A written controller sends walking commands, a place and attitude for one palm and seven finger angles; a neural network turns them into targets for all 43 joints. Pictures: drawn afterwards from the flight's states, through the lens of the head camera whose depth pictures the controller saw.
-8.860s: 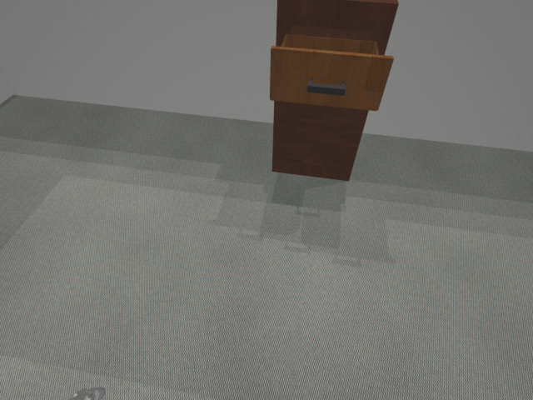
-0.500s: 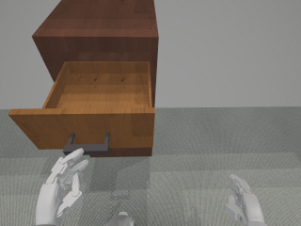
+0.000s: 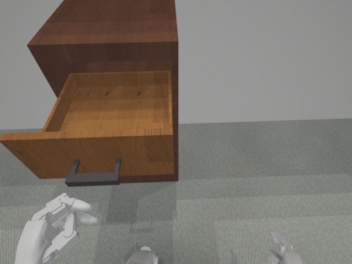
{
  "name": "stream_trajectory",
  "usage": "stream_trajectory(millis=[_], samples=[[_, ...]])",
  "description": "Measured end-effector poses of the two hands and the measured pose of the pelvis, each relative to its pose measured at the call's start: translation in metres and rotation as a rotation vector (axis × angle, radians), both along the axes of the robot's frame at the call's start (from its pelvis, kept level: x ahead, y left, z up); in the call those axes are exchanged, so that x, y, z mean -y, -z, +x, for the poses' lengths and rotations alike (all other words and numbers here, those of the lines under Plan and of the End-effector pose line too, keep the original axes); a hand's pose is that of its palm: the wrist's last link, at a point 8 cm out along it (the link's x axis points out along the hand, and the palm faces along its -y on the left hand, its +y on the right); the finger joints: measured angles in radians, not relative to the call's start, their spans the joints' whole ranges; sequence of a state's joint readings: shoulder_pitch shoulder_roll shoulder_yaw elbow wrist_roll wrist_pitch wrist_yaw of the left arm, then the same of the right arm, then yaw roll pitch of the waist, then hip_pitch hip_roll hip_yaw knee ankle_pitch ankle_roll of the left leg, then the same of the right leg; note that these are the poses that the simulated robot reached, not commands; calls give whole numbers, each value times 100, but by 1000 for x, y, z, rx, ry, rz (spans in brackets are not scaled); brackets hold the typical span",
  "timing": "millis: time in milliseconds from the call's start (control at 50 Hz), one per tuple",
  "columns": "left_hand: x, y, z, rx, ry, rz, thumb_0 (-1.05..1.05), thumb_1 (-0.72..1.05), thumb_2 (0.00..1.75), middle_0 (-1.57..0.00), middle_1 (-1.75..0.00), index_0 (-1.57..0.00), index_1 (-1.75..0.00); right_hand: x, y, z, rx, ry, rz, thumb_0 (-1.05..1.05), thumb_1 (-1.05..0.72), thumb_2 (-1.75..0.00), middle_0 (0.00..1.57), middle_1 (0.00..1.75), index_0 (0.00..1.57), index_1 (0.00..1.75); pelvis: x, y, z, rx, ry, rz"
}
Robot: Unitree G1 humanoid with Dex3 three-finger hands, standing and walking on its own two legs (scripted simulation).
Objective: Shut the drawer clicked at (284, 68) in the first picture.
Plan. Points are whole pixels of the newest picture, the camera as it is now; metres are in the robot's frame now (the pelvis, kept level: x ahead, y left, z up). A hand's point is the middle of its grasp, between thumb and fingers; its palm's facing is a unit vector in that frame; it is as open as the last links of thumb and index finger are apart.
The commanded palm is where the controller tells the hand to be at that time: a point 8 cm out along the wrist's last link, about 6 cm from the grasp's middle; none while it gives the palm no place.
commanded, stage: raise the hand and make a fist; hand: left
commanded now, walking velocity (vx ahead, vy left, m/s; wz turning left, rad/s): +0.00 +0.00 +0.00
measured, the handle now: (95, 171) +0.33 +0.22 +0.02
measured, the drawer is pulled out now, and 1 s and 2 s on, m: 0.29 0.29 0.29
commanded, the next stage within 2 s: bring the fist close to the handle in 1.08 s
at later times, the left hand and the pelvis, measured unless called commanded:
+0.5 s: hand (68, 245) +0.15 +0.18 +0.10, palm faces +0.07 -1.00 +0.02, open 3.1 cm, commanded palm +0.11 +0.23 +0.11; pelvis -0.01 +0.04 +0.00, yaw +1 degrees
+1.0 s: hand (73, 241) +0.15 +0.17 +0.11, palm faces +0.08 -1.00 -0.02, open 3.2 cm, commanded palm +0.11 +0.22 +0.12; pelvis +0.00 +0.03 +0.01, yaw +0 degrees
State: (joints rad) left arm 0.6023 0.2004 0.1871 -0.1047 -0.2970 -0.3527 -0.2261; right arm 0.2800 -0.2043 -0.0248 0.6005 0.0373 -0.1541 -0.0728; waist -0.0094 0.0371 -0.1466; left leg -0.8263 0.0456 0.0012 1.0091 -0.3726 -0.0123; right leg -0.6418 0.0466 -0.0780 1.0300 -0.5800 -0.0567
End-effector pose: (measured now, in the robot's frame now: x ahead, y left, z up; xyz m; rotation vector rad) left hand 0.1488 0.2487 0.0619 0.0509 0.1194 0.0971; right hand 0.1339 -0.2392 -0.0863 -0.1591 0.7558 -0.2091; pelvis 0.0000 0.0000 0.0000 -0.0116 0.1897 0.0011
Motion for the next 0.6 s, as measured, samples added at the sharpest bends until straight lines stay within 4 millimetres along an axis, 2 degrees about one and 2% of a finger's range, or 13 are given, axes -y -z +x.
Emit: stream_trajectory(millis=[80, 180, 320, 400, 500, 600], samples=[[0, -7, -8, 24, -4, -2, 1, 90, 90, -93, -109, -93, -109, 6, -6, -1, 0, 11, -33, 2, -90, -90, 21, 30, 20, 30, -8, -2, 3, -5, 1, -3], [7, -11, -18, 56, 18, -26, 1, 90, 90, -103, -120, -103, -120, -2, -16, 18, 64, -19, -55, 2, -90, -90, 20, 30, 20, 30, -19, 0, 2, -10, -2, -11], [7, -21, -24, 101, 4, -41, 1, 90, 90, -117, -135, -117, -135, -38, -35, 57, 186, -105, -18, 2, -91, -90, 20, 30, 20, 30, -29, 2, -3, 1, -12, -27], [8, -28, -25, 118, 5, -49, 1, 90, 90, -125, -144, -125, -144, -62, -46, 70, 237, -162, 15, 2, -90, -90, 20, 30, 20, 30, -33, 1, -5, 16, -19, -36], [12, -35, -24, 114, 22, -63, 1, 90, 90, -133, -153, -133, -153, -82, -55, 73, 260, -207, 43, 2, -90, -90, 21, 30, 20, 30, -37, -2, -6, 35, -24, -42], [16, -42, -23, 114, 33, -62, 1, 90, 90, -137, -157, -137, -157, -85, -55, 62, 242, -213, 46, 2, -90, -90, 21, 30, 20, 30, -39, -4, -6, 50, -23, -43]])
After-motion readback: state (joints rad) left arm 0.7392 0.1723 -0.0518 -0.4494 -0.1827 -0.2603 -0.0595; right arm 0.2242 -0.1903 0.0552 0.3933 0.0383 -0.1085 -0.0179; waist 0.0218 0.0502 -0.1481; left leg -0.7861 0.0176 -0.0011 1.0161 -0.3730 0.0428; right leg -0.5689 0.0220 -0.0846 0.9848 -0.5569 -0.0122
